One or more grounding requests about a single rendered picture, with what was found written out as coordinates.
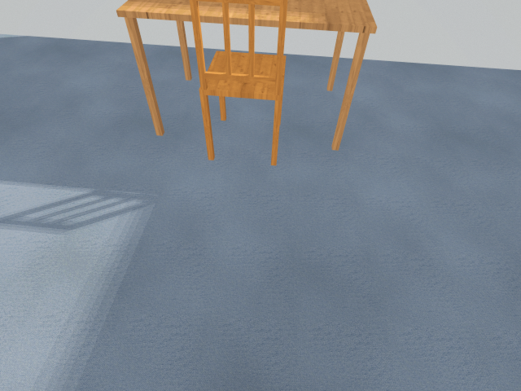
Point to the table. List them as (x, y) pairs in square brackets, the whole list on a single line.
[(331, 15)]

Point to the chair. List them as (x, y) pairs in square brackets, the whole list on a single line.
[(241, 75)]

